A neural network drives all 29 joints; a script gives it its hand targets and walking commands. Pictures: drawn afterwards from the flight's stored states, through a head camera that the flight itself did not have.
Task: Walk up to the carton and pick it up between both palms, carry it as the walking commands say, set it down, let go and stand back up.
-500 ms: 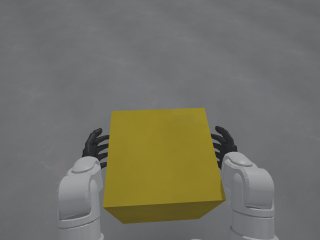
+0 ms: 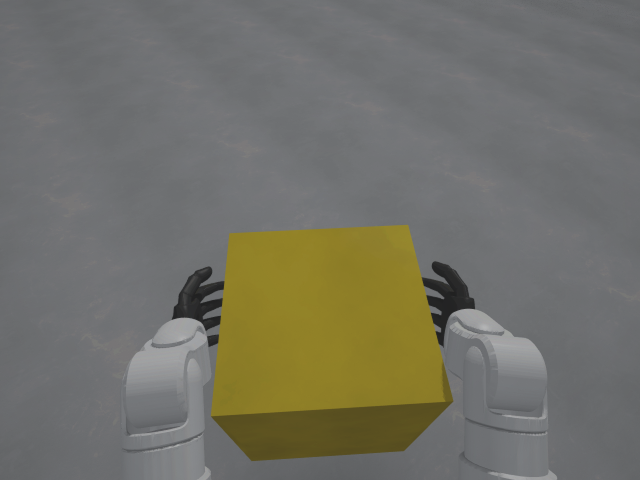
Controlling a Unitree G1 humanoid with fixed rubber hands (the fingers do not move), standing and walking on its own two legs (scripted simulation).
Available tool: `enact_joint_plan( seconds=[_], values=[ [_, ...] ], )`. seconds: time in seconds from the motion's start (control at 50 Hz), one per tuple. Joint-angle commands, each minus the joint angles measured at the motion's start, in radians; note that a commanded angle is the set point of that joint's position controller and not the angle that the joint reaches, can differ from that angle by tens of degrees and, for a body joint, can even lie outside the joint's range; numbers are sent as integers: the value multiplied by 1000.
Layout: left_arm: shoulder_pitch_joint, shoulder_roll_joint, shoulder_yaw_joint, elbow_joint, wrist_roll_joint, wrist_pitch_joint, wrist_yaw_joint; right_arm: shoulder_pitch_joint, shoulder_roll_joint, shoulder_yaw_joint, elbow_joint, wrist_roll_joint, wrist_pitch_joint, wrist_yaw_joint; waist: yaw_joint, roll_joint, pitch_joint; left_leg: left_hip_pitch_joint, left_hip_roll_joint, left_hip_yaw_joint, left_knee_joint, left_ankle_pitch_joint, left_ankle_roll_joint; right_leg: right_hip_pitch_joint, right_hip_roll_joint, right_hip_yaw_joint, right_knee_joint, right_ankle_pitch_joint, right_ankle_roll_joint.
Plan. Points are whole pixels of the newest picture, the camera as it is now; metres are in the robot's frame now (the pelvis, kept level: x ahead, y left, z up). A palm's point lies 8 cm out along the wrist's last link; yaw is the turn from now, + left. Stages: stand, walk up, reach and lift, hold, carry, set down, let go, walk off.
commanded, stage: carry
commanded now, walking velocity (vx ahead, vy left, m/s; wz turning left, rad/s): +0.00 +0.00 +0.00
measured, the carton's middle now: (324, 351) +0.27 +0.00 +0.02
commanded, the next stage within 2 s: hold in 0.84 s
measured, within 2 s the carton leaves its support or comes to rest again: neither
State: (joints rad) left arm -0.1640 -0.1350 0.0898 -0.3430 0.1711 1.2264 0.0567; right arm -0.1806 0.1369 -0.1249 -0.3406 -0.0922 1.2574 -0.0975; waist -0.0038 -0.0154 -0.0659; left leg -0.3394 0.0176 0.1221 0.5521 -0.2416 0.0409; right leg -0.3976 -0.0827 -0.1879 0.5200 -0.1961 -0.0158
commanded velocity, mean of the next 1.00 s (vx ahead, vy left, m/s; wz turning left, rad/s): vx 0.00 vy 0.00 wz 0.00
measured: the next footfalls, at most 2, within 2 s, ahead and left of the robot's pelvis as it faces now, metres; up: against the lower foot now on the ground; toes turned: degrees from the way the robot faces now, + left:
none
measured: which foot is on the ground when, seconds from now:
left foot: down 0.00-1.00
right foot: down 0.00-1.00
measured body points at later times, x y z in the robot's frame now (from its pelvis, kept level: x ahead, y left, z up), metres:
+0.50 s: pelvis +0.03 -0.01 +0.00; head +0.04 +0.00 +0.45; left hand +0.32 +0.14 +0.06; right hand +0.32 -0.16 +0.06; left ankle +0.03 +0.09 -0.73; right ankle +0.09 -0.12 -0.73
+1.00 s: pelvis +0.03 -0.01 +0.00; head +0.03 +0.00 +0.45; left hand +0.31 +0.14 +0.02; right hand +0.30 -0.17 +0.02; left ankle +0.03 +0.09 -0.73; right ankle +0.09 -0.12 -0.73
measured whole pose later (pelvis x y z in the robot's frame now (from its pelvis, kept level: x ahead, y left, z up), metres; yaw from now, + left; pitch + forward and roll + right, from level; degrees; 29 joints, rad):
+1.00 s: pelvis +0.03 -0.01 +0.00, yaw +0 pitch -3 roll +0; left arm -0.14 -0.13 0.11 0.03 0.17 0.81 0.05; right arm -0.10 0.13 -0.12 -0.02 -0.16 0.84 -0.05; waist 0.00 -0.01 0.06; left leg -0.19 0.03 0.11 0.53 -0.28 0.03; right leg -0.25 -0.06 -0.19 0.49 -0.18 -0.03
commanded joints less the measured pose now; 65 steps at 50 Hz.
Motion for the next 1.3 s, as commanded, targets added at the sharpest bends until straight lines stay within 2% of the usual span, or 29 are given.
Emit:
enact_joint_plan(
  seconds=[0.0,0.04,0.1,0.12,0.16,0.18,0.2,0.26,0.3,0.42,0.48,0.52,0.54,0.62,0.66,0.74,0.82,0.84,0.86,0.88,0.92,0.96,1.02,1.1,1.12,1.16,1.22,1.24,1.28],
  values=[
    [-493,-861,-623,27,-410,-58,-224,-504,840,676,18,347,-73,271,6,72,-227,-63,147,-216,-268,-251,1,161,-37,121,-46,-97,20],
    [-508,-850,-608,26,-396,-78,-220,-497,839,661,48,332,-93,270,8,72,-252,-29,144,-198,-248,-141,-4,175,-50,128,-48,-44,17],
    [-479,-865,-631,1,-420,-76,-217,-499,850,688,-12,359,-96,262,8,50,-287,0,133,-180,-200,-38,-1,191,-63,137,-53,-13,10],
    [-458,-846,-590,69,-380,-87,-215,-475,827,644,48,319,-106,260,6,48,-290,18,126,-162,-182,-8,-1,182,-71,139,-59,-10,7],
    [-449,-836,-586,58,-374,-100,-211,-469,822,650,47,318,-118,258,7,45,-302,17,128,-160,-156,72,1,198,-81,147,-57,30,3],
    [-421,-816,-555,120,-343,-110,-210,-421,812,608,134,287,-127,258,6,40,-312,20,127,-151,-141,87,0,202,-86,151,-60,40,-1],
    [-456,-844,-595,41,-377,-114,-210,-479,828,659,29,324,-132,258,4,31,-321,46,123,-154,-132,125,1,200,-86,150,-56,61,-3],
    [-403,-795,-513,159,-312,-156,-208,-426,789,591,147,255,-173,250,1,-22,-369,87,117,-126,-71,217,3,217,-107,155,-45,197,-9],
    [-429,-815,-554,84,-339,-174,-203,-442,798,620,83,274,-188,246,2,8,-394,105,116,-116,-50,281,1,234,-115,155,-18,293,-14],
    [-373,-764,-503,167,-276,-246,-192,-412,756,572,146,225,-261,242,1,4,-379,101,131,-132,-76,234,1,216,-101,143,-19,183,-11],
    [-389,-762,-536,100,-298,-253,-186,-391,759,598,109,239,-266,238,1,7,-382,105,132,-129,-76,252,-3,218,-100,136,-9,183,-5],
    [-353,-744,-501,171,-262,-263,-187,-380,739,563,162,209,-281,237,0,25,-378,103,132,-128,-81,252,-3,216,-99,135,-6,175,-8],
    [-361,-757,-546,99,-299,-253,-184,-373,753,607,102,242,-269,235,0,30,-384,124,136,-128,-75,263,-4,203,-100,140,-7,186,-11],
    [-353,-726,-482,211,-241,-282,-186,-365,720,541,209,180,-299,234,-1,22,-349,87,133,-132,-99,173,-1,202,-101,140,-23,123,-10],
    [-355,-722,-465,233,-230,-299,-186,-396,715,533,203,179,-320,237,2,15,-329,80,137,-143,-120,136,2,180,-97,140,-32,62,-6],
    [-390,-743,-526,121,-282,-303,-178,-416,739,593,106,228,-324,231,3,37,-315,72,137,-149,-139,77,2,171,-89,138,-44,9,-6],
    [-353,-733,-496,184,-263,-287,-178,-402,719,570,143,211,-312,229,2,17,-320,67,129,-136,-123,96,-2,178,-100,143,-52,44,-11],
    [-126,-596,-216,600,-55,-350,-171,-194,566,307,531,18,-379,224,39,73,51,50,-47,-200,-181,-30,1,334,160,233,-96,-14,-65],
    [-149,-576,-263,498,-64,-428,-159,-169,522,315,432,12,-444,213,-15,121,24,55,-37,-218,-180,59,2,431,158,243,-70,125,-62],
    [-186,-622,-318,418,-95,-466,-163,-197,548,380,344,38,-479,221,-25,113,-81,109,-32,-233,-164,208,2,478,152,256,-55,216,-51],
    [-325,-693,-443,245,-171,-515,-174,-310,633,520,202,94,-522,234,-14,62,-223,172,-51,-243,-136,307,2,480,164,259,-67,266,-35],
    [-384,-720,-479,159,-201,-544,-160,-364,670,588,164,152,-554,242,3,79,-298,189,-63,-239,-121,322,-6,499,172,255,-54,273,-33],
    [-317,-690,-456,216,-189,-542,-144,-418,604,610,108,180,-575,233,18,104,-273,150,-58,-235,-114,276,0,508,168,248,-50,258,-38],
    [-272,-624,-391,286,-154,-520,-141,-324,568,535,223,128,-547,214,18,107,-142,94,-55,-222,-145,125,1,490,161,240,-76,152,-43],
    [-251,-583,-353,322,-135,-518,-139,-331,526,505,232,107,-543,207,14,71,-99,76,-51,-226,-155,69,8,481,161,233,-82,111,-39],
    [-264,-600,-335,347,-111,-510,-136,-334,550,493,293,93,-531,212,33,94,-40,55,-40,-228,-174,15,12,471,160,231,-82,67,-40],
    [-269,-583,-311,374,-98,-509,-135,-389,521,476,271,88,-534,207,41,92,-24,49,-42,-223,-186,-30,14,482,164,226,-89,34,-38],
    [-302,-594,-323,384,-109,-509,-138,-382,532,458,290,84,-531,204,3,87,-12,54,-45,-226,-186,-55,15,471,160,224,-93,22,-38],
    [-281,-574,-323,377,-108,-514,-134,-372,512,450,282,80,-532,199,8,110,-26,50,-39,-221,-192,-59,16,490,158,226,-89,30,-36]
  ],
)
